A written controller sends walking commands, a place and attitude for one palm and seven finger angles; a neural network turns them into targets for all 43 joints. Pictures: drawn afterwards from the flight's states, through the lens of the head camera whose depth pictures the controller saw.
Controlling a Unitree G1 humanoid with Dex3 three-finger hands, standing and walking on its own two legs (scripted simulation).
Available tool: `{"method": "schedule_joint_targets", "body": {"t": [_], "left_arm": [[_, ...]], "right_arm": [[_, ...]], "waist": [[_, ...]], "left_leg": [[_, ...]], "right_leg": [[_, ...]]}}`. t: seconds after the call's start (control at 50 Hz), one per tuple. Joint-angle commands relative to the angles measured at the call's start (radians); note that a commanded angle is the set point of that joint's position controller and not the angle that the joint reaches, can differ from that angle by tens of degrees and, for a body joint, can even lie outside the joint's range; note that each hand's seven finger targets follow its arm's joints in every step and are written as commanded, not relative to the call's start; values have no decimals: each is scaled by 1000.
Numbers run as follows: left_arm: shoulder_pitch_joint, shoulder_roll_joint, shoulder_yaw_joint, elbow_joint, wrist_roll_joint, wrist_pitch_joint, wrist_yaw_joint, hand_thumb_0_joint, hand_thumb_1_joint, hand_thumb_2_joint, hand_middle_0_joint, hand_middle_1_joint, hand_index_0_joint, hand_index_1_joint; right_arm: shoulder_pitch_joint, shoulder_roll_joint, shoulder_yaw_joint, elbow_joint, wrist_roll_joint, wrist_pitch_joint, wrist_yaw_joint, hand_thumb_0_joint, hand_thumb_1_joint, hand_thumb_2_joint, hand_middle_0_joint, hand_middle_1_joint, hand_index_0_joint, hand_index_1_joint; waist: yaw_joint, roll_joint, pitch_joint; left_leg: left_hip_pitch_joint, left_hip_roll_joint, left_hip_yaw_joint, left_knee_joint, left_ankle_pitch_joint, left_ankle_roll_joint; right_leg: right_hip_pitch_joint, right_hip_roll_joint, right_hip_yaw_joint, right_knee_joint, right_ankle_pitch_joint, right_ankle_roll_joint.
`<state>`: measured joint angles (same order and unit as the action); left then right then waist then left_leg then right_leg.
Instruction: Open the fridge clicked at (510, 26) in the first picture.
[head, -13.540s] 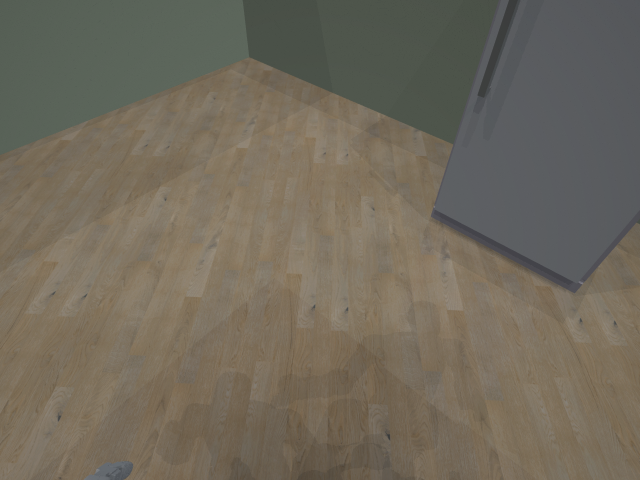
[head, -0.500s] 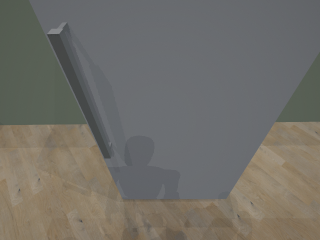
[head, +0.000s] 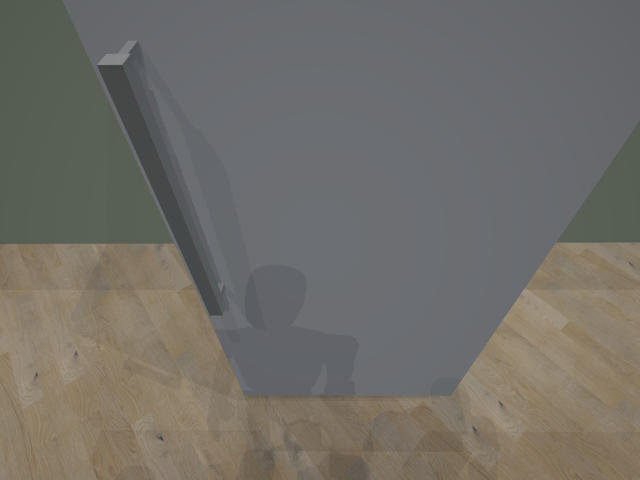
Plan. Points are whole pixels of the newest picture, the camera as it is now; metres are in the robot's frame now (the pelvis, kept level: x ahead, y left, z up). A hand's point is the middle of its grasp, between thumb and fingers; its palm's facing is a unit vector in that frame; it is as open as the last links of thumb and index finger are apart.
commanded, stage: look again from close up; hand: left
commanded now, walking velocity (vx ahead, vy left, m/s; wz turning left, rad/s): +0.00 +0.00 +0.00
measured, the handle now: (186, 214) +0.42 +0.21 +0.10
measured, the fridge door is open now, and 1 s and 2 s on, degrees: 0 0 0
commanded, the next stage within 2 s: raise the hand to about handle height in 0.42 s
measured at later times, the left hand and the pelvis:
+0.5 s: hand out of the picture +0.00 +0.18 -0.17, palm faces +0.03 -0.98 -0.20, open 7.4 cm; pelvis +0.00 +0.00 +0.00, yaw +0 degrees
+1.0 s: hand out of the picture +0.12 +0.21 -0.06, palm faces +0.16 -0.99 +0.00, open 8.9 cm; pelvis -0.04 +0.01 -0.07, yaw +3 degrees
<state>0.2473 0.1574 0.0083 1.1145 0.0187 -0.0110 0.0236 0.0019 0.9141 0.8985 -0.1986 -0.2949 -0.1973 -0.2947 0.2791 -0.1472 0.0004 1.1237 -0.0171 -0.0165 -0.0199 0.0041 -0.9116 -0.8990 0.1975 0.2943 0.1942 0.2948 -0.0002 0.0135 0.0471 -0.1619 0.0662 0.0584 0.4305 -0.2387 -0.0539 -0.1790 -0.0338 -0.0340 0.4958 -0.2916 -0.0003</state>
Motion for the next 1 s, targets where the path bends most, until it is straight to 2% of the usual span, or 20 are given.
{"method": "schedule_joint_targets", "body": {"t": [0.0,0.48,0.5,0.52,0.54,0.56,0.58,0.6,0.62,0.66,0.7,0.72,0.74,0.78,0.8,0.84,0.88,0.92,0.94,0.98], "left_arm": [[48,118,25,-33,-3,-17,9,0,900,900,-200,-300,-200,-300],[69,102,24,-18,-2,-18,10,0,900,900,-200,-300,-200,-300],[175,124,19,22,2,-35,49,0,900,900,-200,-300,-200,-300],[-623,332,96,-1555,-212,-272,33,0,877,890,-202,-315,-202,-315],[-425,414,197,-1465,-153,-244,90,0,853,880,-203,-330,-203,-330],[-124,213,73,-1240,-128,-194,108,0,830,870,-205,-345,-205,-345],[165,-20,-52,-982,-141,-78,113,0,807,860,-207,-360,-207,-360],[54,-26,-52,-1159,-192,-78,89,0,783,850,-208,-375,-208,-375],[-3,35,-4,-1206,-188,-134,72,0,760,840,-210,-390,-210,-390],[67,18,19,-1060,-172,-243,32,0,713,820,-213,-420,-213,-420],[286,-48,37,-897,-212,-366,-67,0,667,800,-217,-450,-217,-450],[354,-22,82,-887,-234,-439,-125,0,643,790,-218,-465,-218,-465],[446,20,146,-850,-253,-493,-196,0,620,780,-220,-480,-220,-480],[397,86,192,-888,-279,-569,-316,0,573,760,-223,-510,-223,-510],[389,115,230,-885,-266,-561,-335,0,550,750,-225,-525,-225,-525],[312,192,291,-1016,-263,-516,-324,0,503,730,-228,-555,-228,-555],[173,161,244,-1217,-274,-502,-283,0,457,710,-232,-585,-232,-585],[83,179,259,-1438,-269,-551,-224,0,410,690,-235,-615,-235,-615],[-7,200,245,-1550,-263,-584,-202,0,387,680,-237,-630,-237,-630],[-14,146,160,-1600,-243,-633,-192,0,340,660,-240,-660,-240,-660]], "right_arm": [[59,-86,-18,-21,1,-9,-10,0,-900,-900,200,300,200,300],[66,-71,-20,-9,1,-9,-10,0,-900,-900,200,300,200,300],[-59,-126,-31,-84,13,-16,-1,0,-900,-900,200,300,200,300],[-41,-286,-27,-419,61,-173,-50,0,-900,-900,200,300,200,300],[-130,-179,1,-384,61,-243,-88,0,-900,-900,200,300,200,300],[-85,-208,-24,-349,31,-279,-84,0,-900,-900,200,300,200,300],[-94,-155,-21,-330,70,-289,-78,0,-900,-900,200,300,200,300],[-97,-188,-24,-394,86,-303,-77,0,-900,-900,200,300,200,300],[-105,-217,-45,-424,75,-319,-81,0,-900,-900,200,300,200,300],[-90,-221,-65,-464,45,-343,-74,0,-900,-900,200,300,200,300],[-121,-212,-74,-515,33,-351,-45,0,-900,-900,200,300,200,300],[-127,-209,-86,-536,29,-349,-28,0,-900,-900,200,300,200,300],[-133,-219,-101,-565,32,-337,-3,0,-900,-900,200,300,200,300],[-175,-234,-106,-649,31,-321,20,0,-900,-900,200,300,200,300],[-177,-228,-108,-675,38,-309,19,0,-900,-900,200,300,200,300],[-185,-227,-107,-727,37,-273,14,0,-900,-900,200,300,200,300],[-187,-210,-92,-785,40,-263,4,0,-900,-900,200,300,200,300],[-139,-191,-89,-782,31,-270,-5,0,-900,-900,200,300,200,300],[-110,-195,-80,-767,21,-270,-10,0,-900,-900,200,300,200,300],[-94,-189,-70,-734,18,-281,-21,0,-900,-900,200,300,200,300]], "waist": [[5,-18,27],[6,-4,30],[50,-99,3],[-83,106,-495],[2,260,-369],[1,224,-369],[-14,81,-183],[-28,18,-91],[-53,-52,-45],[-51,-219,21],[19,-330,38],[47,-348,6],[89,-248,-26],[80,-173,-116],[93,-145,-158],[112,3,-212],[77,65,-268],[53,163,-373],[19,141,-389],[-23,168,-371]], "left_leg": [[-10,41,-28,-66,140,53],[-9,39,-34,-75,136,51],[-78,57,-6,172,150,29],[173,-63,-9,12,215,83],[199,-45,32,11,234,81],[106,-39,2,-6,210,66],[-5,-25,-10,3,142,73],[-47,-31,-40,10,69,75],[-88,-39,-36,44,-18,72],[-204,-67,-37,133,-83,66],[-368,-71,-40,217,-132,49],[-416,-73,-36,255,-130,42],[-413,-82,-23,280,-84,33],[-465,-100,1,367,-43,31],[-496,-104,12,388,-42,39],[-506,-106,22,400,-65,47],[-484,-95,14,414,-81,56],[-409,-75,-15,451,-15,65],[-407,-64,-40,473,-9,68],[-389,-52,-62,501,-13,73]], "right_leg": [[-33,-72,56,-106,191,-29],[-33,-73,54,-129,164,-26],[-16,-144,146,-127,638,-4],[94,-46,62,-27,468,-19],[44,-8,67,-6,323,-21],[38,3,-11,17,179,-35],[-56,10,-33,-11,137,-19],[-106,7,-50,-11,93,-3],[-190,8,-56,-25,-10,9],[-327,19,-60,-2,-158,14],[-415,18,-60,86,-248,11],[-416,18,-50,126,-244,7],[-374,21,-45,177,-160,-14],[-360,9,-37,274,-29,-27],[-359,6,-27,302,-5,-26],[-374,7,-18,335,-28,-25],[-404,15,-17,362,-46,-21],[-420,26,-14,396,16,-25],[-449,34,-18,420,21,-23],[-527,41,-24,424,-6,-26]]}}
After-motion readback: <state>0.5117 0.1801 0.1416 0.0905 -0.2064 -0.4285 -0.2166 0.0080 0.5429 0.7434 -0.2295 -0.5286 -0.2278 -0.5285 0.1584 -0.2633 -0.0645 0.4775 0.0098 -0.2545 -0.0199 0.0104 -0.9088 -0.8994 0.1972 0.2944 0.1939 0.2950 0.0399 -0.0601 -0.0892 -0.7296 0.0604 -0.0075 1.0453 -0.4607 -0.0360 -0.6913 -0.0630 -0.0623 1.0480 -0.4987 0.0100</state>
